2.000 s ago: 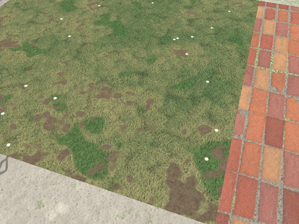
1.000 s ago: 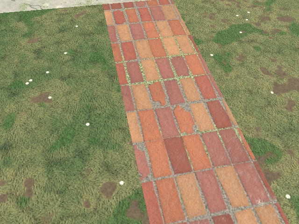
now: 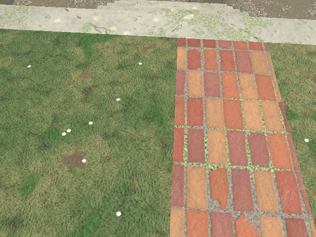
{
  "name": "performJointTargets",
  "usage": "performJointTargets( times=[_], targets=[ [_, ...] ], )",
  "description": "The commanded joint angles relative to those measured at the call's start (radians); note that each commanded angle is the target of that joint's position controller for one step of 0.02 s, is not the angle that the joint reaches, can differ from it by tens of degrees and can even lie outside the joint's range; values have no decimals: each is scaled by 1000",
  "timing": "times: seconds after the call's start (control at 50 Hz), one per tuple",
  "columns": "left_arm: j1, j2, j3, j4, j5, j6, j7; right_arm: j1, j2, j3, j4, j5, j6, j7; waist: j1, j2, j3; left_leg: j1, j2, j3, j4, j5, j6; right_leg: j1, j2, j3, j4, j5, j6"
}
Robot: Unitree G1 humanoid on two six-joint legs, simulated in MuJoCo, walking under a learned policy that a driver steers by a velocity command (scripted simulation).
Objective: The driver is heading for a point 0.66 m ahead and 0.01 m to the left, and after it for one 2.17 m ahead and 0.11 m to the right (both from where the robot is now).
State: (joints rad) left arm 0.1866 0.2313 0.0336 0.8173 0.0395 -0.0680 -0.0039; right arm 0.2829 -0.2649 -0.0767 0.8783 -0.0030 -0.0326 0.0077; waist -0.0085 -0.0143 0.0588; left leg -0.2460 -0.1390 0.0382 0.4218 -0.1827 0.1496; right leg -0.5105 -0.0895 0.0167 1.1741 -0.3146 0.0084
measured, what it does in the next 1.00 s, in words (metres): walks ahead: right foot, then left foot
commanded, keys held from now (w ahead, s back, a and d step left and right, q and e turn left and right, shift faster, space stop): w+q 0.34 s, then w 0.40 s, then w+e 0.06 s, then e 0.20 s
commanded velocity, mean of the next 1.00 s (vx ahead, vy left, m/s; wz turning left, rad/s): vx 0.47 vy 0.00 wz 0.27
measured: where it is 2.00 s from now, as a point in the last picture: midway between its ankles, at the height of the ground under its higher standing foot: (141, 218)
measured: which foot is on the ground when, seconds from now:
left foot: down 0.00-0.36, up 0.38-0.82, down 0.84-1.00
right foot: up 0.00-0.34, down 0.36-0.86, up 0.88-1.00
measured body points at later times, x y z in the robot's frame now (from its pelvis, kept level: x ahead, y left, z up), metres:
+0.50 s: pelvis +0.28 -0.04 +0.00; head +0.31 -0.04 +0.45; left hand +0.35 +0.25 -0.10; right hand +0.40 -0.30 -0.13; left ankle +0.16 +0.04 -0.65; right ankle +0.35 -0.12 -0.74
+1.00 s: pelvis +0.49 +0.07 +0.01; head +0.51 +0.10 +0.45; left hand +0.44 +0.33 -0.15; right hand +0.68 -0.13 -0.10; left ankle +0.50 +0.16 -0.74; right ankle +0.47 -0.07 -0.65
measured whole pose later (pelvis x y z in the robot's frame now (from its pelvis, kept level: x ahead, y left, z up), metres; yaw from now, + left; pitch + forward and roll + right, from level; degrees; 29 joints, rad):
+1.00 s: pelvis +0.49 +0.07 +0.01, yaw +13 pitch +1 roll -1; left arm 0.33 0.25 0.06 0.90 0.01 -0.02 0.00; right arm 0.17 -0.21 -0.01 0.78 -0.02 -0.07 -0.01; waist 0.04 -0.03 0.05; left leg -0.27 0.01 0.12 0.44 -0.18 0.06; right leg -0.43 -0.01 -0.01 1.08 -0.41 -0.03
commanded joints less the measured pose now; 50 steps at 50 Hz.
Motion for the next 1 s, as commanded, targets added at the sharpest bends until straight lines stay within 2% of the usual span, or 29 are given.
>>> performJointTargets(
  times=[0.02,0.08,0.14,0.24,0.28,0.3,0.32,0.34,0.36,0.38,0.4,0.42,0.44,0.46,0.5,0.54,0.58,0.68,0.76,0.8,0.82,0.84,0.86,0.88,0.9,0.92,0.94,0.96,1.0],
  targets=[
    [68,72,16,-43,11,30,-6,36,-130,-26,-50,6,-34,-2,35,10,-54,61,262,-292,-209,335,147,-76,-18,-7,-92,59,31],
    [-68,80,15,-92,8,36,-9,100,-137,-27,-44,6,-32,-2,-11,43,-20,87,241,-303,-223,294,113,-157,-15,-15,-237,184,50],
    [-171,82,11,-127,2,34,-14,158,-139,-28,-39,5,-28,-3,-55,67,-22,157,234,-323,-198,307,85,-187,7,-9,-364,279,50],
    [-300,89,-1,-184,-8,17,-21,221,-150,-28,-40,-11,-24,-14,-99,85,-14,261,253,-377,-119,423,81,-181,59,-10,-516,279,31],
    [-282,106,1,-194,-13,7,-21,198,-164,-31,-51,-15,-24,-22,-76,98,-15,259,267,-408,-84,457,61,-96,74,5,-584,247,11],
    [-229,120,5,-183,-15,2,-18,162,-176,-34,-62,-16,-25,-24,-43,105,-24,226,265,-412,-57,488,40,3,88,6,-625,214,-4],
    [-137,142,14,-157,-17,-4,-10,125,-189,-36,-73,-16,-28,-22,0,107,-56,184,249,-409,11,576,18,147,116,-3,-652,172,-22],
    [0,169,27,-118,-15,-15,1,102,-193,-36,-77,-10,-34,-13,67,66,-124,143,198,-376,167,612,-6,333,122,-9,-713,190,-46],
    [154,224,43,-98,4,-26,18,107,-147,-23,-90,0,-43,-3,128,-9,-248,41,140,-316,405,444,-29,559,-26,126,-739,72,-91],
    [223,317,64,-104,30,-20,27,212,-37,1,-118,33,-45,-3,89,-220,-387,-245,-4,-192,713,-174,-70,829,-315,558,-793,-41,-199],
    [180,281,65,-95,8,-5,19,241,-102,-2,-105,2,-38,-9,53,-234,-372,-365,21,-175,829,-338,-62,766,-345,796,-889,-139,-252],
    [104,187,47,-107,-2,-1,13,195,-119,-5,-84,-15,-29,-8,32,-90,-208,-387,80,-180,858,-244,-63,616,-303,656,-908,-196,-241],
    [59,124,32,-104,-6,-3,6,128,-108,0,-90,-23,-27,1,31,-10,-119,-370,109,-167,813,-178,-67,497,-245,510,-925,-119,-222],
    [48,104,24,-91,-4,-7,4,99,-91,3,-99,-26,-24,9,17,-31,-75,-350,132,-161,764,-156,-72,427,-196,399,-946,-8,-198],
    [77,104,22,-55,-10,-23,1,98,-75,9,-100,-40,-7,22,-3,-87,-56,-301,143,-151,713,-147,-86,356,-143,271,-967,176,-185],
    [115,116,26,-28,-20,-43,-8,81,-68,12,-107,-41,0,28,-11,-85,-66,-314,138,-145,678,-128,-94,363,-141,214,-977,310,-202],
    [133,129,30,-9,-25,-49,-11,7,-62,20,-133,-43,1,33,-7,-78,-47,-367,159,-130,607,-73,-107,371,-143,167,-1012,320,-214],
    [183,139,33,31,-29,-39,-17,-201,-24,54,-193,-33,-9,49,34,-80,-11,-292,197,-17,301,90,-128,333,-90,43,-1046,327,-189],
    [252,171,40,68,-28,-28,-16,-272,-49,53,-217,-29,-16,38,57,-77,-6,-218,177,17,183,51,-106,398,-134,65,-989,400,-176],
    [252,185,42,80,-27,-17,-12,-218,-57,47,-204,-34,-26,28,22,-68,-17,-123,148,25,110,5,-89,417,-139,81,-899,483,-165],
    [255,173,38,89,-31,-11,-10,-114,-67,39,-165,-44,-38,18,-26,-27,-56,20,127,21,28,38,-73,402,-94,48,-753,605,-142],
    [260,142,27,84,-37,-13,-8,35,-110,23,-123,-64,-53,4,-82,20,-161,236,202,-56,10,72,-46,317,-35,12,-554,542,-111],
    [274,52,2,32,-56,-16,-6,164,-206,4,-120,-84,-60,-14,-112,187,-308,495,511,-369,-5,217,14,84,63,-61,-242,109,-64],
    [336,82,17,42,-57,-5,11,165,-251,-14,-107,-39,-41,-17,-86,288,-360,485,628,-559,-65,484,111,-38,157,-42,-49,-253,-57],
    [297,131,34,58,-40,14,21,103,-172,3,-118,-17,-36,-14,-60,141,-263,398,573,-415,-40,584,102,-59,97,32,16,-232,-65],
    [257,106,32,56,-38,20,17,30,-105,22,-126,-14,-41,-14,-30,115,-166,298,521,-286,-51,675,80,-68,70,25,10,-188,-59],
    [246,91,34,62,-36,30,14,-20,-62,35,-130,-15,-42,-15,0,100,-124,225,472,-199,-79,665,40,-47,44,23,-32,-141,-51],
    [234,92,40,61,-24,44,6,-40,-46,40,-129,-12,-43,-21,17,123,-95,170,441,-143,-103,660,20,-25,35,16,-56,-102,-40],
    [243,71,43,59,-16,69,-6,-49,-60,35,-126,-14,-47,-27,43,125,-108,118,425,-67,-119,727,20,16,58,-7,-33,-41,-22]
  ],
)
Velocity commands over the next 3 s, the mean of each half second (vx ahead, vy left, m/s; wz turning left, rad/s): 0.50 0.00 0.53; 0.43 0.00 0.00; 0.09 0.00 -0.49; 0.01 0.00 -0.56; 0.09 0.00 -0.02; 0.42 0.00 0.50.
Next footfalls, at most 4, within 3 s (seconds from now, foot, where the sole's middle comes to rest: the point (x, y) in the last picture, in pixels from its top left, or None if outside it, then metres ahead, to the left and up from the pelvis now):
0.36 right None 0.39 -0.11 -0.77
0.84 left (121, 218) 0.54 0.17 -0.77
1.32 right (164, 193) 0.65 -0.01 -0.77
1.78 left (121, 199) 0.62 0.18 -0.77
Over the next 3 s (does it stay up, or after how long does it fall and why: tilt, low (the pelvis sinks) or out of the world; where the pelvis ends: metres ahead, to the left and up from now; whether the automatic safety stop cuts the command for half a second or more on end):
stays up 0.77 0.11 0.01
